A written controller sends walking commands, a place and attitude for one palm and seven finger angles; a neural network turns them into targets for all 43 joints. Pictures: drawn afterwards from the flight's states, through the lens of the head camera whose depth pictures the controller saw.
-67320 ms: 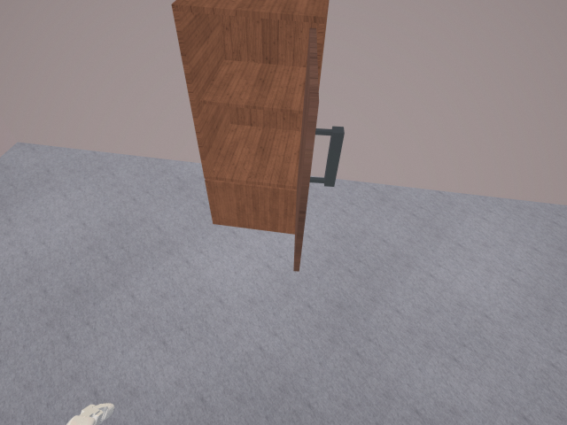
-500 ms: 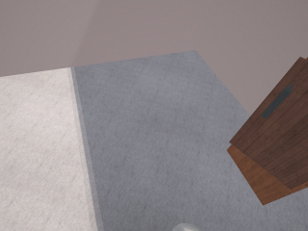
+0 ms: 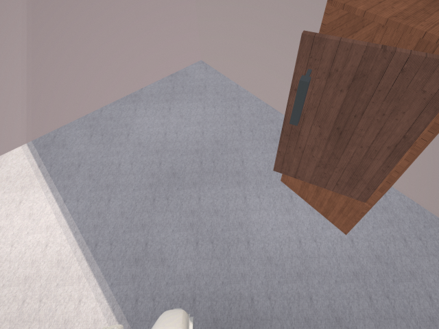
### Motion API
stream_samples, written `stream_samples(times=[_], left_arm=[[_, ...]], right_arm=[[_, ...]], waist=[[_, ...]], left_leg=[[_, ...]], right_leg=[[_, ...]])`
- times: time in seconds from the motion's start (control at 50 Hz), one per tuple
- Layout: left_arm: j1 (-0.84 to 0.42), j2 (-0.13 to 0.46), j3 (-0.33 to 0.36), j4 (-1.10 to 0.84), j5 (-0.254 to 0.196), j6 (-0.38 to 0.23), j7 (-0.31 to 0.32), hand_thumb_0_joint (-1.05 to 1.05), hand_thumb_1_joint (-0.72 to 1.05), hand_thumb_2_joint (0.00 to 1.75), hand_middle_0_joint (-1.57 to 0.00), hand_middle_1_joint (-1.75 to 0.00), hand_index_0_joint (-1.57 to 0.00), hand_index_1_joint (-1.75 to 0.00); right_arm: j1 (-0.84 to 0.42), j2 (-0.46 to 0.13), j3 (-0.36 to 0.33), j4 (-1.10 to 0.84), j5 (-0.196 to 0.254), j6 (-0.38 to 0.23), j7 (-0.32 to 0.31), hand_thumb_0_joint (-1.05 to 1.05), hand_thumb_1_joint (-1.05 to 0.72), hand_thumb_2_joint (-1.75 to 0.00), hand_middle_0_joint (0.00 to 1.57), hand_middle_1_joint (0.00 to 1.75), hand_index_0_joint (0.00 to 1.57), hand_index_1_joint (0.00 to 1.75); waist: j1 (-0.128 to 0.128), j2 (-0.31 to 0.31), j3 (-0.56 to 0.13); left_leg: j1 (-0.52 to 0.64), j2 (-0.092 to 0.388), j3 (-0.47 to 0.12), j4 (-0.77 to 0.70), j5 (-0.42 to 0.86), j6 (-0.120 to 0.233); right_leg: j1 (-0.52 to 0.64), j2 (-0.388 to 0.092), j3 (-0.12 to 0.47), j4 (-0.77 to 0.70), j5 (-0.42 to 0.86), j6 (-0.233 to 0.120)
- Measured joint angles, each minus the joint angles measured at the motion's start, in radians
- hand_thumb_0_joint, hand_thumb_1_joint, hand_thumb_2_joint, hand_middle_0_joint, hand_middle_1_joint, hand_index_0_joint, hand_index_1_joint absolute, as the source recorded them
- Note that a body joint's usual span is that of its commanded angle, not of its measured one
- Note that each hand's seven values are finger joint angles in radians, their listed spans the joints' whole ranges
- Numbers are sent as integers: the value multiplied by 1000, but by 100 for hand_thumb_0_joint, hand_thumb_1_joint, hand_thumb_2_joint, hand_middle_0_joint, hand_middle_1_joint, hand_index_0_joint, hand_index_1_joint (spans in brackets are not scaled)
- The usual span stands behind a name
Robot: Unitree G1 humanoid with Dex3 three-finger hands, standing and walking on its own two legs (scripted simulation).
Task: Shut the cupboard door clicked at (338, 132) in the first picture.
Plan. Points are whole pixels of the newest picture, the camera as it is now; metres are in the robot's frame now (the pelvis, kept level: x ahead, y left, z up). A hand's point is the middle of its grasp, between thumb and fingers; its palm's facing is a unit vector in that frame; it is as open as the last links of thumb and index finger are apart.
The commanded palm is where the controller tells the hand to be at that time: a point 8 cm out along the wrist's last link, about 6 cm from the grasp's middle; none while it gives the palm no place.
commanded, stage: turn to face it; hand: left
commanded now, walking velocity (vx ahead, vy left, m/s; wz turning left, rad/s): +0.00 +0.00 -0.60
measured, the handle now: (301, 97) +0.73 -0.20 -0.04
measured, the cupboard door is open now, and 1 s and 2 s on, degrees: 24 24 24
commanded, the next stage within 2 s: take the last steps up to it in 0.54 s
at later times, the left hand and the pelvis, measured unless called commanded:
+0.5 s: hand (116, 323) +0.15 +0.24 -0.17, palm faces -0.23 -0.95 -0.22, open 7.4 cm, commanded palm none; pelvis +0.02 +0.05 +0.00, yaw -16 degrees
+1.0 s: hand (151, 324) +0.15 +0.17 -0.18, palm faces -0.33 -0.93 -0.17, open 7.3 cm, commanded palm none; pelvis +0.06 +0.00 -0.01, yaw -22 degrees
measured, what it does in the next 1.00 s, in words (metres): steps on the spot, turning right: left foot, then right foot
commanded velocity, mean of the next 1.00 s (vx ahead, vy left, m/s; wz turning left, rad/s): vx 0.11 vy -0.04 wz -0.32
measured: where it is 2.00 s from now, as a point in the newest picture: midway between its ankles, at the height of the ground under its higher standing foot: (275, 318)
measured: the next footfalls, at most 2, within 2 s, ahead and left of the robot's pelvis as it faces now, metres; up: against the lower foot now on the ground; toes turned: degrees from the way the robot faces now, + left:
left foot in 0.20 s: +0.07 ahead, +0.14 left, +0.00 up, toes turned -5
right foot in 0.64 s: -0.01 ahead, -0.10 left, +0.00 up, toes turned -23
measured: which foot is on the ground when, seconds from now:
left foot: up 0.00-0.18, down 0.20-0.64, up 0.66-1.00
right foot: down 0.00-0.20, up 0.22-0.62, down 0.64-1.00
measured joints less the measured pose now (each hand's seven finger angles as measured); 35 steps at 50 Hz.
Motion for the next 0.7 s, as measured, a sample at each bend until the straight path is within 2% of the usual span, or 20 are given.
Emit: stream_samples(times=[0.14, 0.2, 0.22, 0.26, 0.28, 0.34, 0.4, 0.48, 0.58, 0.64, 0.66, 0.7], left_arm=[[26, 13, 10, 7, 8, 6, -3, 1, 90, 89, -20, -30, -21, -30], [38, 28, 18, 15, 2, 16, 0, 1, 90, 89, -20, -30, -21, -30], [36, 39, 23, 19, -3, 23, 0, 1, 90, 89, -20, -30, -21, -30], [30, 57, 32, 26, -4, 35, 0, 1, 90, 89, -20, -30, -21, -30], [29, 64, 36, 27, 0, 40, -2, 1, 90, 89, -20, -30, -21, -30], [20, 77, 45, 28, 5, 46, -13, 1, 91, 89, -20, -30, -20, -30], [11, 85, 48, 21, 4, 45, -18, 1, 91, 89, -20, -30, -20, -30], [-7, 83, 46, 21, 3, 47, -18, 1, 91, 90, -20, -30, -20, -30], [-37, 58, 29, 25, 3, 44, -17, 1, 91, 90, -20, -30, -20, -30], [-44, 43, 15, 15, 4, 26, -17, 1, 91, 90, -20, -30, -20, -30], [-43, 36, 12, 15, 7, 13, -13, 1, 91, 90, -20, -30, -20, -30], [-45, 7, -2, 24, 5, -1, -6, 1, 91, 90, -20, -30, -20, -30]], right_arm=[[-36, 20, 10, -22, 9, -10, -4, 0, -91, -90, 20, 30, 20, 30], [-38, 26, 21, -37, 15, -32, -10, 0, -91, -90, 20, 30, 20, 30], [-39, 34, 24, -36, 12, -42, -12, 0, -91, -90, 20, 30, 20, 30], [-35, 48, 39, -42, 2, -47, -14, 0, -91, -90, 20, 30, 20, 30], [-28, 53, 46, -45, -3, -48, -15, 0, -91, -90, 20, 30, 20, 30], [-2, 63, 58, -47, -10, -49, -22, 0, -91, -90, 21, 30, 20, 30], [20, 69, 62, -35, -10, -52, -26, 0, -91, -90, 21, 30, 21, 30], [49, 72, 57, -10, -8, -54, -23, 0, -91, -90, 21, 30, 21, 30], [86, 58, 41, 30, -11, -45, -15, 0, -91, -90, 21, 30, 21, 30], [117, 43, 29, 55, -4, -37, -11, 0, -91, -90, 21, 30, 21, 30], [124, 36, 25, 65, 0, -31, -10, 0, -91, -90, 21, 30, 21, 30], [117, 13, 16, 85, 4, -7, -13, 0, -91, -90, 21, 30, 20, 30]], waist=[[35, -35, -11], [40, -48, -21], [38, -65, -21], [44, -88, -11], [45, -88, -10], [40, -76, -8], [37, -63, -3], [26, -50, 1], [-6, -20, 4], [-17, -11, -9], [-14, -7, -17], [-18, 29, -16]], left_leg=[[100, -43, -13, -257, -49, 8], [202, -58, -5, -489, 55, 20], [210, -65, 7, -508, 74, 44], [218, -63, 39, -490, 60, 99], [228, -54, 52, -495, 54, 114], [263, -30, 75, -544, 68, 125], [290, -13, 102, -589, 88, 124], [309, 5, 141, -606, 90, 119], [308, 29, 180, -562, 60, 101], [287, 38, 198, -491, 19, 79], [266, 39, 194, -443, -13, 71], [203, 27, 116, -277, -140, 61]], right_leg=[[-21, 27, 73, 15, -4, 18], [-52, 44, 106, 68, -31, 42], [-70, 42, 116, 108, -51, 41], [-126, 38, 89, 280, -196, 45], [-156, 38, 66, 378, -230, 52], [-217, 21, 9, 589, -227, 70], [-232, -9, -15, 645, -188, 85], [-205, -42, -34, 564, -173, 90], [-111, -51, -74, 333, -184, 70], [-11, -47, -89, 107, -38, 45], [2, -45, -82, 78, -79, 34], [-3, -25, -81, 96, -104, 17]])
